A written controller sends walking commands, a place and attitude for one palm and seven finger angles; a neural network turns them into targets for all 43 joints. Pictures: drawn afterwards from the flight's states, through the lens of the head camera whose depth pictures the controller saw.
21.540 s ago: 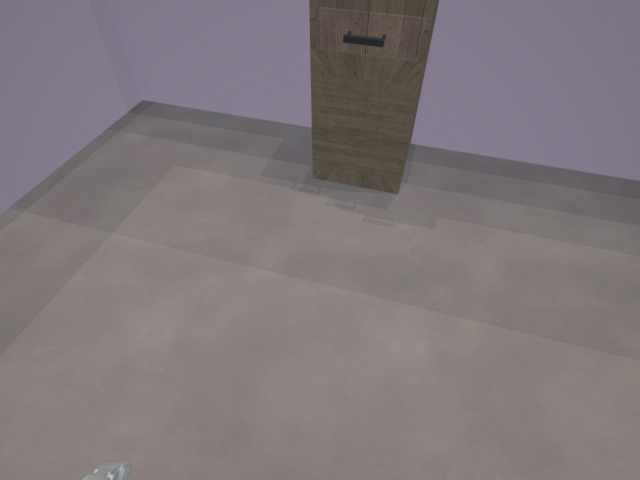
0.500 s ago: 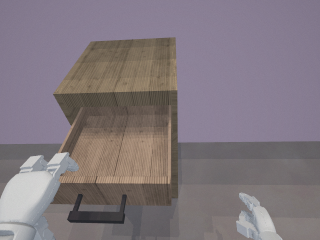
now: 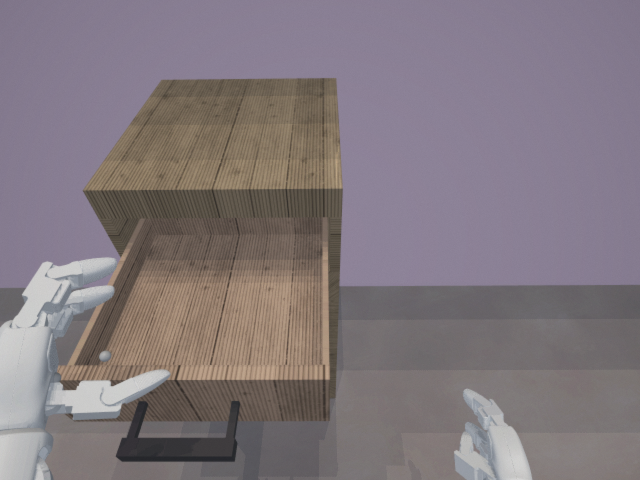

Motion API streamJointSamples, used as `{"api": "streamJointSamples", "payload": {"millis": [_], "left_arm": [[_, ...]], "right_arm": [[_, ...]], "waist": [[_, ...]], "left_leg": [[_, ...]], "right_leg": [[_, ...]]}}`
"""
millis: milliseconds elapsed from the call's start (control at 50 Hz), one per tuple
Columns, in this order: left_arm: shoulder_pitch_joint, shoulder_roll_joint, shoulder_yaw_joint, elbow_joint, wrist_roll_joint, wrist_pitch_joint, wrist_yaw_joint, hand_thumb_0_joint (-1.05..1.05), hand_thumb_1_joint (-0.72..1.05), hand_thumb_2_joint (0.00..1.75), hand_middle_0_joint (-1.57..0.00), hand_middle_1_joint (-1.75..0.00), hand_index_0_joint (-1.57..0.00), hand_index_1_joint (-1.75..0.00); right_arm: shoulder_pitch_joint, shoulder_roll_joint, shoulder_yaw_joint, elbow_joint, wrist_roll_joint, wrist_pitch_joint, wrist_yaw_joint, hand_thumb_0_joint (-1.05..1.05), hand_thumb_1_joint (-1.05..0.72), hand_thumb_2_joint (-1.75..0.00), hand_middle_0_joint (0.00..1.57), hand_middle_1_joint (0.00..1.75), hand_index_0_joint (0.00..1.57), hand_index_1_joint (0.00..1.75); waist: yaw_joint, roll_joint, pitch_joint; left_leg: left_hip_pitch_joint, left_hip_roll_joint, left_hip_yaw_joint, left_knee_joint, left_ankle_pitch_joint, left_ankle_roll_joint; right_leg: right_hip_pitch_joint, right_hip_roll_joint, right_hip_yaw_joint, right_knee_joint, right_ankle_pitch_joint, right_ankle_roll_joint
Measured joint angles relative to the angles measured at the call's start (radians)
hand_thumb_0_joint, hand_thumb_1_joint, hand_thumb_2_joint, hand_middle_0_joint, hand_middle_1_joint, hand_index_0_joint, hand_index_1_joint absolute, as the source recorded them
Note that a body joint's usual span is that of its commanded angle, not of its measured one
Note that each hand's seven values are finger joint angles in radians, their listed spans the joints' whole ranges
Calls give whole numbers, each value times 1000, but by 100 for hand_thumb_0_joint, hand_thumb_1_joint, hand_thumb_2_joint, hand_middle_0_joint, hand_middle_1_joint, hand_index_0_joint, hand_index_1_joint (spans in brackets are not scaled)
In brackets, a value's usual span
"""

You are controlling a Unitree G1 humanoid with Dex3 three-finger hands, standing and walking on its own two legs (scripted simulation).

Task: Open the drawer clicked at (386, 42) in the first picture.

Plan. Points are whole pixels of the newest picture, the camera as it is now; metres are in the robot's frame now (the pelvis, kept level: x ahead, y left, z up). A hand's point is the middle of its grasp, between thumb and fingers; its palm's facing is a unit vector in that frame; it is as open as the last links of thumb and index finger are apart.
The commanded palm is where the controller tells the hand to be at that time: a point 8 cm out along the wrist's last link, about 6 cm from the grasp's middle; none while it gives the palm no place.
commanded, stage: draw the hand back to the body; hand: left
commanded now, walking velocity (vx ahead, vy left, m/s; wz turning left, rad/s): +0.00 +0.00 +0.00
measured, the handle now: (183, 430) +0.19 +0.21 -0.06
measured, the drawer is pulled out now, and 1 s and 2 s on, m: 0.30 0.30 0.30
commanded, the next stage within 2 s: step back with the hand held close in 0.58 s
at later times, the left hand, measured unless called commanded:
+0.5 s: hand (96, 354) +0.18 +0.23 +0.15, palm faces +0.39 -0.82 -0.41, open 7.9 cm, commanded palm +0.13 +0.27 +0.17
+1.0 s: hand (79, 387) +0.15 +0.24 +0.15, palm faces +0.30 -0.81 -0.51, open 7.4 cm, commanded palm +0.09 +0.28 +0.17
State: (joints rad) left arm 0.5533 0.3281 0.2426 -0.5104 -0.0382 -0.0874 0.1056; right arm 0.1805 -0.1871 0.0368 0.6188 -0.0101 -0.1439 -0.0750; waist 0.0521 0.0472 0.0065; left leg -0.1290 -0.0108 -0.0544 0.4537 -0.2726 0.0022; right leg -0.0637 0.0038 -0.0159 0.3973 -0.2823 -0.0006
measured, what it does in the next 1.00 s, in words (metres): stands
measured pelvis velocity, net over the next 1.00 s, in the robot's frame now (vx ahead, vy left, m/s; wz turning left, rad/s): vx -0.03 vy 0.00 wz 0.04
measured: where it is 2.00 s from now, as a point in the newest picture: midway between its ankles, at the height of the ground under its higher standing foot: outside the picture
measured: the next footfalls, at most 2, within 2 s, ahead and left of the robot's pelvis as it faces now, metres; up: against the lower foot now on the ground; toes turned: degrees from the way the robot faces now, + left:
right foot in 1.80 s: -0.14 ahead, -0.11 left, +0.00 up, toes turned +0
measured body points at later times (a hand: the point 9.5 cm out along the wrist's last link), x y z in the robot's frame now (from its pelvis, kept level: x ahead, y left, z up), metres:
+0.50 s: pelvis +0.00 -0.01 +0.00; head -0.01 -0.03 +0.45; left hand +0.16 +0.27 +0.18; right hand +0.21 -0.21 -0.08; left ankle -0.01 +0.12 -0.74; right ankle -0.04 -0.12 -0.74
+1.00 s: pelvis -0.03 +0.00 +0.00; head +0.01 -0.01 +0.45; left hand +0.13 +0.28 +0.18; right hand +0.18 -0.24 -0.09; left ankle -0.01 +0.12 -0.74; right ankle -0.04 -0.12 -0.74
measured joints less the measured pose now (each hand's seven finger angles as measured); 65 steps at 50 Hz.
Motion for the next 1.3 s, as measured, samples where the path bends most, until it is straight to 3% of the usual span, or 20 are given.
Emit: {"api": "streamJointSamples", "payload": {"millis": [300,540,700,840,1020,1300], "left_arm": [[-15,4,33,27,-12,19,2,0,45,71,-24,-58,-24,-58],[-21,-3,28,36,-17,22,-2,1,80,87,-21,-36,-22,-35],[-18,0,33,36,-16,21,-2,1,87,89,-21,-31,-21,-31],[7,26,98,-25,-11,-44,-11,1,88,90,-21,-30,-21,-30],[107,60,92,-86,-15,-55,-11,1,88,90,-21,-30,-21,-30],[96,94,144,-152,-9,-80,20,1,88,90,-21,-30,-21,-30]], "right_arm": [[-26,-28,-25,1,6,34,-9,2,-90,-90,20,30,20,30],[-26,-17,-18,1,5,44,-5,2,-90,-90,20,30,20,30],[-21,-21,-23,7,6,45,-6,2,-90,-90,20,30,20,30],[-38,-34,-28,-45,11,109,-1,2,-90,-90,20,30,20,30],[-47,-45,-65,-63,24,156,-14,2,-90,-90,20,30,20,30],[-36,-5,-33,-90,27,104,-4,2,-90,-90,20,30,20,30]], "waist": [[16,14,2],[12,19,4],[11,24,5],[-31,16,12],[-43,-1,25],[-44,-58,35]], "left_leg": [[16,-2,-7,-40,20,-3],[23,4,-10,-52,28,-9],[22,9,-11,-53,30,-13],[-96,9,-44,3,35,-14],[-178,-8,-38,33,54,-1],[-274,-18,-31,96,82,10]], "right_leg": [[16,-2,-7,-34,14,-2],[20,4,-10,-40,19,-9],[20,8,-12,-41,21,-12],[-69,12,-45,-24,34,-12],[-158,-5,-41,21,45,4],[-265,-15,-35,108,62,15]]}}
